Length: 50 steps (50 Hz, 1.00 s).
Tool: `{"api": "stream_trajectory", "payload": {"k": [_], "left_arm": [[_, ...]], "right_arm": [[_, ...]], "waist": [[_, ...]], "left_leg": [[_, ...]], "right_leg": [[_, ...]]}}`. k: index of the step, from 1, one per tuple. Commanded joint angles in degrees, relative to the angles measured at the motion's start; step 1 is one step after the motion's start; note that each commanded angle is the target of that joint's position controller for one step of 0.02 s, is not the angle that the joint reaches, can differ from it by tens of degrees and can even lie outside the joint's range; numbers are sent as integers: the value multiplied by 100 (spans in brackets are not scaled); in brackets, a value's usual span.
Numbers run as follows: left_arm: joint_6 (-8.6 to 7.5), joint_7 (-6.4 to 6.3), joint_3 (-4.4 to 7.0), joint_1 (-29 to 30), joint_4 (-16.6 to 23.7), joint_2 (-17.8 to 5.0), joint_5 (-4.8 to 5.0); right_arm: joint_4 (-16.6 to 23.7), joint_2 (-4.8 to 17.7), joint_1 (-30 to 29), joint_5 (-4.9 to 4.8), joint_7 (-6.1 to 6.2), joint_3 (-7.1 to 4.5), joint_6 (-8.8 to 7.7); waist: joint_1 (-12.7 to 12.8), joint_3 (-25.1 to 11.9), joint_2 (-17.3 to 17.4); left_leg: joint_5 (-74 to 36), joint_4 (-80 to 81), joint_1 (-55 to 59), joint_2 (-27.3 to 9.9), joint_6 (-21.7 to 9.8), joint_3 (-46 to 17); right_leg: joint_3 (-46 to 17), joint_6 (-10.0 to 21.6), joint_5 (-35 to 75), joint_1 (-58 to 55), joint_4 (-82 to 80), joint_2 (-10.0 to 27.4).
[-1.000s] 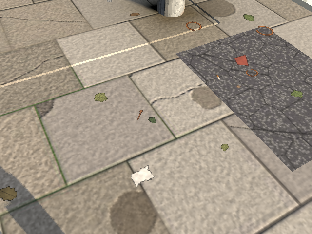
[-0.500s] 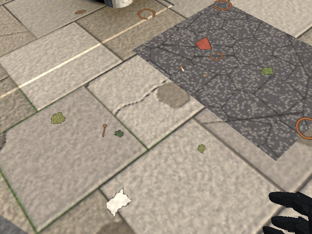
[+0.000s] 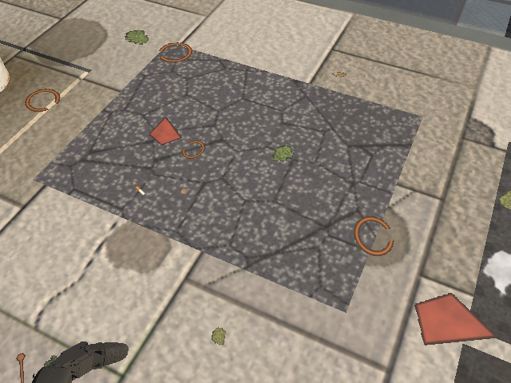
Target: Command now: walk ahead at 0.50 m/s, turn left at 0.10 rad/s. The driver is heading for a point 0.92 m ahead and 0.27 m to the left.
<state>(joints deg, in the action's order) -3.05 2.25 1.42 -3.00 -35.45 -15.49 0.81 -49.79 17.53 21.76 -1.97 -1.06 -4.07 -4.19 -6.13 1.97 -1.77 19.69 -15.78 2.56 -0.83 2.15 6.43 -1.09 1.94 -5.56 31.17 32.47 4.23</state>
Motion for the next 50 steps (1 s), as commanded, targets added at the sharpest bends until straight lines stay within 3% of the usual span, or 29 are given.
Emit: {"api": "stream_trajectory", "payload": {"k": [1, 2, 3, 4, 5, 6, 7, 9, 13, 17, 22, 23, 25, 26, 27, 28, 29, 30, 31, 32, 33, 34, 35, 37, 39, 42, 46, 48, 50], "left_arm": [[-105, -71, 473, -1297, 2, -1053, -36], [-65, -171, 619, -2320, -126, -1558, -115], [-38, -178, 625, -2343, -93, -1881, -208], [-71, -151, 495, -2248, -72, -1316, -173], [-101, -142, 408, -1953, -121, -1074, -116], [-132, -125, 348, -1607, -140, -875, -104], [-168, -109, 315, -1317, -159, -709, -122], [-283, -115, 304, -1056, -221, -540, -172], [-385, -202, 391, -1054, -463, -657, -185], [-324, -285, 462, -1157, -606, -857, -151], [-158, -312, 562, -1535, -861, -1072, -10], [-113, -316, 580, -1536, -887, -1122, 16], [-22, -345, 625, -1452, -876, -1300, 60], [35, -359, 638, -1383, -854, -1363, 85], [71, -370, 613, -1284, -822, -1337, 119], [31, -393, 521, -1377, -740, -1123, -2], [-121, -334, 260, -1861, -416, -238, -207], [-353, -266, 278, -1315, -325, -661, 9], [-469, -224, 349, -780, -159, -933, 215], [-536, -254, 324, -722, -169, -888, 145], [-547, -298, 354, -745, -247, -904, -29], [-494, -297, 395, -861, -285, -955, -105], [-425, -284, 407, -918, -281, -938, -131], [-311, -278, 367, -880, -250, -760, -176], [-262, -283, 305, -472, -108, -606, -189], [-291, -227, 217, 185, 44, -419, -155], [-373, -115, 243, 719, 210, -555, -43], [-422, -70, 298, 677, 212, -693, -35], [-473, -59, 356, 230, 89, -792, -38]], "right_arm": [[286, 926, -295, 6, 37, -129, 12], [454, 488, -269, 191, 35, 55, -15], [558, -56, 349, 102, 35, 203, -99], [466, 631, -3, -59, 35, 34, -133], [611, 779, -365, -130, 27, -34, -137], [630, 707, -554, -65, 57, -26, -116], [628, 657, -612, 14, 72, -51, -72], [540, 452, -405, -8, 68, -46, 86], [698, 213, -766, 36, 67, -11, 245], [907, 78, -1409, 73, -80, 67, 204], [1291, 117, -2170, 70, -238, 94, 203], [1351, 163, -2203, 71, -264, 74, 207], [1393, 346, -1946, 66, -280, -28, 235], [1300, 515, -1438, 47, -267, -133, 256], [1085, 790, -575, 29, -210, -306, 272], [860, 1271, 315, 17, -87, -515, 345], [942, 1867, 39, 1, -43, -571, 303], [1146, 1463, 143, 56, -94, -439, 185], [1084, 1103, -26, 90, -113, -345, 90], [1099, 923, -337, 55, -111, -290, 40], [1160, 730, -725, 65, -95, -236, 30], [1263, 580, -938, 137, -65, -177, 22], [1308, 575, -1005, 165, -41, -171, 19], [1261, 674, -913, 129, 26, -196, -1], [1187, 826, -739, 109, 113, -236, 10], [1098, 859, -507, 72, 184, -246, 76], [947, 853, -116, 29, 216, -248, 147], [929, 813, -74, 34, 241, -245, 186], [919, 771, -148, 73, 250, -244, 213]], "waist": [[1197, -674, 461], [1574, -1618, -254], [1156, -2329, -1597], [1383, -1971, -851], [1274, -1213, -766], [1094, -857, -483], [917, -575, -498], [666, -441, -507], [593, -53, -159], [789, 183, -86], [1013, 447, -14], [970, 416, -52], [719, 74, -245], [409, -245, -309], [-88, -698, -219], [-435, -1175, 299], [376, -1511, 1770], [-33, -2208, 1059], [-92, -1404, 748], [155, -910, 365], [400, -625, 221], [589, -554, 316], [680, -522, 380], [717, -416, 325], [611, -239, 329], [337, -148, 543], [130, -106, 654], [206, -135, 744], [434, -226, 939]], "left_leg": [[-3481, -1407, -998, -1018, -828, -613], [-1834, -3339, -2140, -631, -519, -335], [1378, -5131, -3864, 245, -227, -722], [1309, -5802, -4378, 31, -243, -1363], [823, -5876, -4732, -222, -303, -1262], [334, -5670, -4580, -459, -302, -1169], [-30, -5395, -4372, -607, -282, -1181], [-437, -5205, -3835, -723, -229, -1218], [-1074, -4487, -4182, -719, -115, -1305], [-2103, -3078, -4062, -623, -159, -957], [-1851, -2213, -4192, -500, -444, -547], [-1631, -2126, -4117, -417, -535, -438], [-1063, -2124, -3489, -46, -762, -95], [-830, -2108, -2833, 205, -907, 56], [-1079, -1749, -1577, 473, -1116, 94], [-1179, -1600, 148, 46, -1404, -870], [-192, -999, 1723, -1382, -2455, -4203], [578, -100, 2025, -1813, -2696, -5585], [204, 57, 1550, -1696, -2389, -4791], [-376, 6, 736, -1438, -2178, -4056], [-1057, 1, -21, -1203, -2016, -3492], [-1594, 101, -501, -1033, -1961, -3148], [-1923, 205, -784, -961, -1970, -3008], [-2556, 290, -1203, -847, -1995, -2626], [-2677, 329, -1472, -649, -1880, -2310], [-2141, 219, -1723, -312, -1551, -2031], [-1543, -100, -1412, -490, -1428, -2511], [-1504, -457, -1006, -644, -1360, -2877], [-1958, -809, -782, -762, -1265, -2982]], "right_leg": [[297, 282, 29, -2470, -343, -348], [-960, 640, 144, -4140, -193, 868], [-3560, 1393, -1224, -5208, -1078, 2064], [-3684, 1290, -1766, -4815, -1448, 1942], [-2769, 1112, -1561, -4267, -1494, 1790], [-2142, 1003, -1083, -3641, -1614, 1546], [-1628, 940, -656, -3120, -1797, 1340], [-960, 901, -77, -2571, -2166, 1182], [-47, 924, 765, -2491, -2484, 1172], [732, 785, 812, -2614, -2610, 1040], [1143, 663, 1226, -3409, -2356, 1270], [1220, 611, 1697, -3574, -2159, 1300], [1372, 483, 3644, -3781, -1386, 1288], [1451, 407, 4419, -3742, -607, 1221], [1597, 228, 4402, -3301, 568, 1015], [1581, -68, 2660, -1930, 2290, 763], [984, -456, -2707, 622, 4267, -472], [-392, -366, -2960, 1251, 4859, -587], [-450, -225, -2376, 1704, 4699, -307], [-432, -135, -1860, 1513, 4200, -45], [-433, -163, -1553, 1117, 3695, 134], [-484, -192, -1331, 708, 3428, 243], [-461, -256, -1223, 487, 3229, 255], [-307, -431, -1033, 374, 2745, 216], [-202, -582, -400, 427, 1980, 102], [-139, -632, 784, 19, 583, -193], [-263, -549, 1069, -256, -251, -412], [-384, -417, 699, -307, -468, -427], [-266, -200, 344, -725, -564, -399]]}}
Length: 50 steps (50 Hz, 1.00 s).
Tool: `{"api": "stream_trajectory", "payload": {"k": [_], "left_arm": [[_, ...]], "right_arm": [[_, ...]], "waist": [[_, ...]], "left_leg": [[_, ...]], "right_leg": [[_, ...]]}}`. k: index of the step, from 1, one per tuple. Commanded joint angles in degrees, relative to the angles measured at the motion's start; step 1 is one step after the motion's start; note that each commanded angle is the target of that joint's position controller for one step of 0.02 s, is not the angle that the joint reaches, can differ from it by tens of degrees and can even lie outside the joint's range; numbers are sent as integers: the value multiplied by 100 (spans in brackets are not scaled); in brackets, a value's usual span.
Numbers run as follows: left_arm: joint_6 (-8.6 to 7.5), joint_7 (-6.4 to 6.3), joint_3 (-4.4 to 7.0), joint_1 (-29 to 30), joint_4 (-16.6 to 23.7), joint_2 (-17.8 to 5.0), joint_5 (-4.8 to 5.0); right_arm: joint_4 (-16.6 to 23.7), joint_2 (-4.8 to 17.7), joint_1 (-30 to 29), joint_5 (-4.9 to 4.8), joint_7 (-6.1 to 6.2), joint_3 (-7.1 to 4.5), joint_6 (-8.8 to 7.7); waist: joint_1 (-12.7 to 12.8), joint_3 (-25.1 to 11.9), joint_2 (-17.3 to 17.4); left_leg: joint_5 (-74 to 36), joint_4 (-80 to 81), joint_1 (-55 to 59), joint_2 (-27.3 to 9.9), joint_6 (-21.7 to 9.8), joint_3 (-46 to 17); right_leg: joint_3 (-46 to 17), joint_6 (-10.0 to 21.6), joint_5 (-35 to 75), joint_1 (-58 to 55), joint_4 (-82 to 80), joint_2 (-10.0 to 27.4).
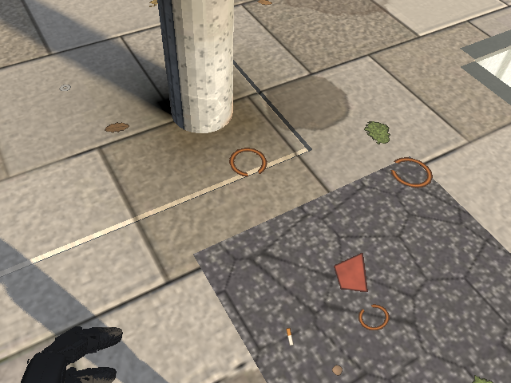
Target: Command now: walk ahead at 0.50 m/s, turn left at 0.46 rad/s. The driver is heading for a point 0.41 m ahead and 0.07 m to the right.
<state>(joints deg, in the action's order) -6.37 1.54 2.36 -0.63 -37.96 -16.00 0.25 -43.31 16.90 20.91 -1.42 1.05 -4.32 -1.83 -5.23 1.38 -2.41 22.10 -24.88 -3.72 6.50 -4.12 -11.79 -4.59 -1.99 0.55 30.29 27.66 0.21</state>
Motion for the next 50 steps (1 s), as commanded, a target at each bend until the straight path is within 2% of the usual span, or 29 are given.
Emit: {"api": "stream_trajectory", "payload": {"k": [1, 2, 3, 4, 5, 6, 7, 9, 11, 15, 17, 21, 24, 25, 26, 27, 28, 29, 30, 31, 34, 38, 40, 41, 42, 43, 44, 46, 50], "left_arm": [[-170, -15, 336, -531, 192, -846, -26], [-193, -48, 403, -1268, 103, -1056, -126], [-150, -56, 535, -2004, -71, -1540, -224], [-105, 18, 499, -2219, -242, -1271, -48], [-78, 7, 376, -1932, -194, -851, 46], [-24, -13, 316, -1619, -144, -703, 2], [9, -19, 271, -1404, -173, -615, -39], [-6, -32, 198, -1254, -221, -470, -96], [-35, -32, 208, -1331, -320, -525, -23], [4, -75, 285, -1505, -486, -864, 41], [68, -99, 277, -1585, -581, -916, 46], [206, -132, 257, -1967, -837, -963, 82], [272, -180, 251, -1735, -854, -995, 98], [248, -185, 191, -1828, -837, -843, 31], [189, -166, 33, -2258, -736, -442, -145], [211, -137, -81, -2922, -941, -215, -83], [288, -121, 53, -2716, -1012, -741, 30], [370, -148, 94, -2241, -896, -826, 97], [465, -212, 96, -1960, -866, -751, 53], [583, -272, 112, -1893, -865, -705, -1], [749, -370, 55, -2140, -998, -415, -58], [765, -367, 41, -1843, -1030, -373, -98], [754, -347, 37, -1675, -989, -400, -212], [742, -361, 44, -1546, -885, -558, -239], [742, -392, 140, -1348, -860, -991, -157], [713, -367, 141, -1274, -947, -843, -121], [659, -348, 77, -1211, -971, -603, -150], [550, -322, 20, -1113, -1022, -434, -150], [467, -322, 17, -1272, -1200, -495, -77]], "right_arm": [[286, 694, -109, 35, 23, -168, -24], [357, 428, -119, 101, -12, -56, -41], [412, 111, 634, -6, -8, 50, -88], [359, 330, 822, -67, -6, 63, -132], [370, 774, 280, -92, -18, -43, -137], [480, 822, -252, -34, -18, -48, -138], [589, 750, -590, 51, -30, -43, -166], [586, 561, -578, 74, -78, -33, -175], [569, 353, -543, 81, -104, 28, -159], [761, 149, -1241, 132, -143, 156, -215], [813, 94, -1583, 142, -178, 188, -260], [914, 209, -1931, 122, -270, 136, -311], [676, 491, -1236, 216, -262, -6, -313], [574, 790, -804, 264, -209, -93, -318], [582, 1150, -362, 434, -144, -124, -271], [519, 828, -271, 368, -152, -22, -176], [481, 571, -347, 214, -200, 41, -91], [482, 487, -770, 148, -217, 74, -65], [485, 389, -1148, 166, -224, 117, -65], [492, 347, -1477, 203, -231, 137, -61], [403, 400, -1918, 332, -219, 94, -48], [158, 360, -1887, 264, -141, 118, 0], [-13, 177, -1736, 236, -135, 195, 23], [-124, 108, -1561, 263, -137, 228, 28], [-162, 180, -1301, 274, -138, 191, 29], [-201, 224, -1397, 271, -97, 181, 54], [-228, 279, -1458, 248, -60, 159, 72], [-360, 241, -1356, 233, -9, 154, 113], [-608, 223, -1273, 203, -11, 143, 97]], "waist": [[612, -430, 970], [955, -1140, 706], [852, -2027, -702], [858, -2002, -1458], [973, -1122, -727], [949, -596, -257], [848, -181, -61], [601, -65, -242], [553, -111, -325], [733, -21, -159], [830, 52, -149], [897, -160, -281], [390, -539, -239], [220, -872, 35], [293, -1712, 1005], [383, -2545, 1748], [277, -2340, 1222], [348, -1587, 956], [449, -1152, 697], [620, -878, 707], [883, -755, 1077], [805, -777, 939], [824, -511, 764], [741, -271, 560], [432, 0, -70], [498, 91, -354], [510, 141, -372], [479, 43, -406], [556, -275, -36]], "left_leg": [[-2771, -402, -191, -1272, -508, -1006], [-2576, -1624, -637, -992, -325, -702], [-909, -3621, -2487, -168, 153, 36], [1110, -4612, -3584, -151, 265, 67], [726, -5012, -4022, -440, 270, -49], [310, -4988, -3994, -648, 264, 201], [13, -4664, -3936, -807, 258, 323], [-343, -4074, -3464, -1099, 257, 452], [-438, -3613, -3344, -1180, 324, 644], [-1480, -2125, -3286, -1239, 446, 870], [-2075, -1349, -2865, -1054, 488, 1048], [-2568, -625, -2329, -762, 367, 1057], [-2783, -41, -1133, -582, 67, 1123], [-4155, 25, -244, -927, -125, 905], [-6447, -562, 1595, -2271, -808, -453], [-6860, -512, 2152, -3092, -1565, -1483], [-5695, -280, 1668, -2767, -1441, -1357], [-4810, -19, 1018, -2495, -1213, -958], [-4159, 223, 323, -2297, -1058, -712], [-3655, 478, -418, -2134, -935, -454], [-2929, 858, -1598, -1743, -863, 176], [-1167, 914, -1781, -1641, -718, 260], [264, 904, -2079, -1381, -306, 300], [702, 777, -2171, -1196, -30, 355], [560, 648, -2074, -871, 178, 618], [75, 406, -1498, -709, 304, 873], [-261, 221, -1181, -720, 305, 895], [-774, 93, -980, -755, 221, 892], [-1753, -38, -793, -789, 187, 917]], "right_leg": [[212, 375, -195, -1401, -305, -25], [-299, 725, -260, -2736, -96, 575], [-2564, 1648, -1219, -4843, -294, 1783], [-4196, 1941, -2591, -5099, -998, 2270], [-3667, 1717, -3207, -4443, -1148, 2096], [-2872, 1529, -2839, -3727, -1207, 1855], [-2315, 1490, -2196, -3057, -1351, 1627], [-1634, 1400, -1280, -2441, -1587, 1290], [-1233, 1495, -709, -2286, -1759, 1210], [-571, 1498, -87, -2239, -1985, 1117], [-138, 1350, 917, -2123, -1834, 943], [-7, 1103, 1660, -2558, -1281, 1022], [32, 791, 2093, -2594, -304, 886], [225, 547, 1638, -2252, 482, 576], [427, 188, -646, -877, 2087, 134], [97, -39, -4041, -276, 3343, -139], [-186, -82, -4146, -111, 3715, 69], [-25, -128, -3883, 219, 3743, 216], [28, -177, -3567, 200, 3511, 366], [21, -227, -3291, -162, 3156, 487], [273, -309, -2603, -1342, 2143, 393], [377, -130, -1323, -2095, 819, 310], [331, 43, -863, -2485, 100, 321], [-2, 182, -799, -2440, -278, 617], [-55, 366, -1432, -1948, -285, 738], [-32, 427, -2460, -1237, -498, 586], [-18, 343, -2593, -985, -642, 525], [55, 177, -1941, -1110, -612, 470], [163, 158, -865, -1608, -310, 404]]}}
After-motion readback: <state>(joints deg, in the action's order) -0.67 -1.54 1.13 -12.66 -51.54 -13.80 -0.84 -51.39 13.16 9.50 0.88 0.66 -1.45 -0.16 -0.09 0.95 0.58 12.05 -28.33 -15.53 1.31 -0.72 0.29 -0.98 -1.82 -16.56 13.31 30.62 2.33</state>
